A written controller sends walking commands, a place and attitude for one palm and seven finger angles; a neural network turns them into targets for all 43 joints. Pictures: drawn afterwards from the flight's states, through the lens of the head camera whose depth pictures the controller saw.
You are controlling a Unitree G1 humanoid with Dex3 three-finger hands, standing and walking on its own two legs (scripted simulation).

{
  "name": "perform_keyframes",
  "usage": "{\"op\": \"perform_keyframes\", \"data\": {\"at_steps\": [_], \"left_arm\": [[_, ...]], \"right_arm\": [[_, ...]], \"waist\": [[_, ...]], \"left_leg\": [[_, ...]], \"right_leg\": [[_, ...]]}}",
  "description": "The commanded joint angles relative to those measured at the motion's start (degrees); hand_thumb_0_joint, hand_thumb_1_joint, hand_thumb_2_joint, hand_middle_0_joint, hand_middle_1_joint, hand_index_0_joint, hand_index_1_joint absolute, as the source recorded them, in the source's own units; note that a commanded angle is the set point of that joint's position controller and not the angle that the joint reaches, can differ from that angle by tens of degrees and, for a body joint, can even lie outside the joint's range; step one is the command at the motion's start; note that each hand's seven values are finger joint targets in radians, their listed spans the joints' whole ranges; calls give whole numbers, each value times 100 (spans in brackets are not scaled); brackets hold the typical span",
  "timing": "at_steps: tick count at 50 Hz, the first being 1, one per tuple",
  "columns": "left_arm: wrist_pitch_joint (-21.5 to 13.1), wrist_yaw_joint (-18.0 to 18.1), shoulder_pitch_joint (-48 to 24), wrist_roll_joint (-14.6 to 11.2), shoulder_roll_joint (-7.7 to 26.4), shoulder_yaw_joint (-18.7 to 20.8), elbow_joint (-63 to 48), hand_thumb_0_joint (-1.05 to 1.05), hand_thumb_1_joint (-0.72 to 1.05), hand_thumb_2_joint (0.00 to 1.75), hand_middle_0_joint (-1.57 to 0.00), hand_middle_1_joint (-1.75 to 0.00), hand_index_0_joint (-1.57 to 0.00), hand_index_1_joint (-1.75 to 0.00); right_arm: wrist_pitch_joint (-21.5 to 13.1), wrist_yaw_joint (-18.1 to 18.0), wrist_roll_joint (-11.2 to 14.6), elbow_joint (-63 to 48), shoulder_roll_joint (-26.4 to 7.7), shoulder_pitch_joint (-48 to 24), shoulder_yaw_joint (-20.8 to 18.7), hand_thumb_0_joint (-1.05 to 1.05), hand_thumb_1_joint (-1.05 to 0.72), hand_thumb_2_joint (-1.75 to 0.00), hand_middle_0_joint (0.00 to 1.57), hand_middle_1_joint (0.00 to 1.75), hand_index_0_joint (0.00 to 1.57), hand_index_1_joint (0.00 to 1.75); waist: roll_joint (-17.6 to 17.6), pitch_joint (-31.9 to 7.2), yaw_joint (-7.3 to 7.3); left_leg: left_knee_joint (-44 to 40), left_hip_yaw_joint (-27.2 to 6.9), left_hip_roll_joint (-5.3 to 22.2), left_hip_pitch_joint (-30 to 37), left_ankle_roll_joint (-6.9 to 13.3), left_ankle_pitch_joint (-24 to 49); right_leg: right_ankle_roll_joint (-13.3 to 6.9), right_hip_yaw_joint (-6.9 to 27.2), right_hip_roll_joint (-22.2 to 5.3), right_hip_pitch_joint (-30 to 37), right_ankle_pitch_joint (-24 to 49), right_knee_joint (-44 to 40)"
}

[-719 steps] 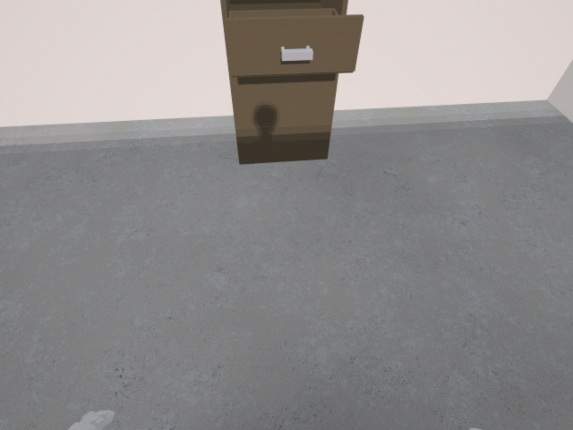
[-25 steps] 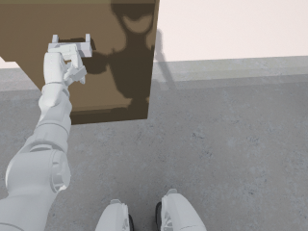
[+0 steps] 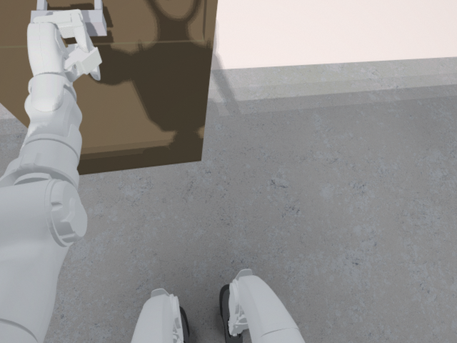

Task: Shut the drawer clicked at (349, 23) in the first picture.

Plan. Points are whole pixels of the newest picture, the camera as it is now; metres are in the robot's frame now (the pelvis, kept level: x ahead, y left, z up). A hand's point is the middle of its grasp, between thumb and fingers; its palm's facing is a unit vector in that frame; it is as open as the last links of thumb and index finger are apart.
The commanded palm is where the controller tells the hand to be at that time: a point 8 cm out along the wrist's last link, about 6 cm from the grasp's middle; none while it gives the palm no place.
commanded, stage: push the drawer shut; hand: left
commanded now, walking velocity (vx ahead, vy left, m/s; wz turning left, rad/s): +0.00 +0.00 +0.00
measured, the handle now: (70, 13) +0.65 +0.17 +0.07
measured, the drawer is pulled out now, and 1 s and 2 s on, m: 0.00 0.00 0.00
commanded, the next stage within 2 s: pull the fist back off the drawer in 0.44 s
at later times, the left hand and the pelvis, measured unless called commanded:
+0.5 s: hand (87, 49) +0.58 +0.14 +0.07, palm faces +0.05 -1.00 -0.05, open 3.1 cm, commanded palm +0.62 +0.16 +0.07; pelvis -0.02 +0.00 -0.01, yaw +0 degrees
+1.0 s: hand (91, 50) +0.58 +0.14 +0.07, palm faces +0.06 -1.00 -0.04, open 3.2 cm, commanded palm +0.56 +0.15 +0.07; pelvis -0.02 +0.00 -0.01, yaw +0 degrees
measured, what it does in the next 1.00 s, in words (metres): stands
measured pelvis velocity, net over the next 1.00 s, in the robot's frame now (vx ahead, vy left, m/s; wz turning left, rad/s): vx -0.02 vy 0.00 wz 0.00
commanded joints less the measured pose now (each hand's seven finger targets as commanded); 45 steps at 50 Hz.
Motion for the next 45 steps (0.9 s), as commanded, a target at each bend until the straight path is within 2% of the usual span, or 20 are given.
{"op": "perform_keyframes", "data": {"at_steps": [1,5,7,8,11,12,14,18,19,23,27,30,31,34,35,37,38,42,44,45], "left_arm": [[-308,53,-3663,13,1245,28,-1349,0,90,90,-140,-160,-140,-160],[-253,109,-4014,49,1520,134,-1326,0,90,90,-140,-160,-140,-160],[-276,100,-4186,86,1546,73,-1439,0,90,90,-140,-160,-140,-160],[-299,93,-4356,68,1367,-95,-1565,0,90,90,-140,-160,-140,-160],[-260,93,-4412,40,1394,-106,-1433,0,90,90,-140,-160,-140,-160],[-234,90,-4426,62,1549,-35,-1356,0,90,90,-140,-160,-140,-160],[-156,61,-4433,36,1366,-212,-1216,0,90,90,-140,-160,-140,-160],[-117,78,-4660,5,1628,-119,-1308,0,90,90,-140,-160,-140,-160],[-89,61,-4700,-21,1396,-297,-1308,0,90,90,-140,-160,-140,-160],[-80,98,-4870,-71,1537,-202,-1411,0,90,90,-140,-160,-140,-160],[14,86,-4753,-60,1361,-338,-1153,0,90,90,-140,-160,-140,-160],[26,119,-4765,-70,1647,-121,-1195,0,90,90,-140,-160,-140,-160],[0,119,-4792,-29,1731,-80,-1191,0,90,90,-140,-160,-140,-160],[16,106,-4756,8,1480,-215,-1135,0,90,90,-140,-160,-140,-160],[8,117,-4707,6,1591,-106,-1132,0,90,90,-140,-160,-140,-160],[-23,114,-4775,62,1544,-140,-1216,0,90,90,-140,-160,-140,-160],[-13,104,-4742,76,1378,-261,-1165,0,90,90,-140,-160,-140,-160],[-41,142,-4567,100,1545,-8,-1245,0,90,90,-140,-160,-140,-160],[-8,106,-4366,95,1253,-192,-1189,0,90,90,-140,-160,-140,-160],[-9,109,-4313,65,1270,-137,-1261,0,90,90,-140,-160,-140,-160]], "right_arm": [[45,-71,-19,-66,-1110,1397,-367,0,-90,-90,20,30,20,30],[55,-92,-8,-29,-1115,1436,-338,0,-90,-90,20,30,20,30],[45,-100,-14,-16,-1134,1467,-330,0,-90,-90,20,30,20,30],[26,-93,-18,-13,-1111,1438,-332,0,-90,-90,20,30,20,30],[-24,-100,-21,40,-1137,1470,-315,0,-90,-90,20,30,20,30],[-27,-107,-14,63,-1169,1467,-294,0,-90,-90,20,30,20,30],[-75,-128,11,73,-1172,1411,-278,0,-90,-90,20,30,20,30],[-195,-176,22,84,-1214,1425,-240,0,-90,-90,20,30,20,30],[-233,-170,33,89,-1197,1387,-231,0,-90,-90,20,30,20,30],[-356,-202,30,163,-1250,1422,-229,0,-90,-90,20,30,20,30],[-452,-220,59,204,-1275,1405,-209,0,-90,-90,20,30,20,30],[-495,-228,39,184,-1293,1427,-201,0,-90,-90,20,30,20,30],[-501,-220,34,153,-1297,1467,-197,0,-90,-90,20,30,20,30],[-479,-165,13,146,-1272,1471,-216,0,-90,-90,20,30,20,30],[-466,-162,5,141,-1288,1501,-219,0,-90,-90,20,30,20,30],[-433,-136,-19,104,-1284,1535,-233,0,-90,-90,20,30,20,30],[-415,-116,-13,105,-1269,1522,-249,0,-90,-90,20,30,20,30],[-336,-60,-51,64,-1271,1586,-276,0,-90,-90,20,30,20,30],[-292,-25,-32,38,-1236,1555,-299,0,-90,-90,20,30,20,30],[-274,-16,-34,36,-1238,1550,-305,0,-90,-90,20,30,20,30]], "waist": [[1017,-3189,-495],[960,-3061,-588],[1184,-3198,-617],[1393,-3245,-654],[1374,-3216,-741],[1322,-3165,-728],[1305,-2944,-796],[1408,-3158,-809],[1503,-3101,-857],[1527,-3208,-878],[1379,-2941,-948],[1263,-3030,-883],[1366,-3100,-849],[1397,-2989,-851],[1291,-2969,-828],[1403,-3119,-813],[1421,-3065,-825],[1417,-3224,-679],[1349,-3152,-680],[1300,-3097,-652]], "left_leg": [[-686,-865,51,2462,-158,2214],[-645,-813,29,2118,-118,1898],[-657,-896,48,2338,-149,1960],[-654,-915,46,2476,-165,1974],[-634,-951,56,2479,-157,1934],[-655,-963,65,2396,-163,1769],[-710,-970,70,2247,-141,1437],[-731,-997,75,2230,-133,1303],[-748,-993,78,2241,-132,1202],[-762,-1043,104,2336,-148,1175],[-853,-1089,135,2179,-133,799],[-802,-1034,100,1926,-105,692],[-801,-1071,94,1990,-123,789],[-796,-1105,100,2065,-147,749],[-789,-1130,104,2032,-141,796],[-769,-1179,106,2189,-164,935],[-767,-1211,110,2211,-170,870],[-736,-1215,99,2311,-190,1070],[-757,-1225,114,2350,-191,1061],[-759,-1189,112,2317,-179,1071]], "right_leg": [[100,566,186,1139,1052,-657],[116,611,199,1208,859,-709],[100,565,199,1019,838,-665],[96,564,193,911,824,-665],[91,553,212,810,786,-673],[93,542,210,789,660,-678],[105,547,194,668,466,-710],[104,559,190,698,380,-691],[112,571,182,618,316,-712],[122,547,180,515,310,-698],[131,534,169,359,116,-724],[130,592,153,587,44,-726],[113,559,164,547,91,-665],[98,549,155,422,91,-666],[98,538,156,466,125,-659],[86,507,163,384,198,-600],[87,504,158,296,182,-591],[68,485,166,419,275,-555],[79,487,163,407,289,-588],[79,495,164,458,301,-608]]}}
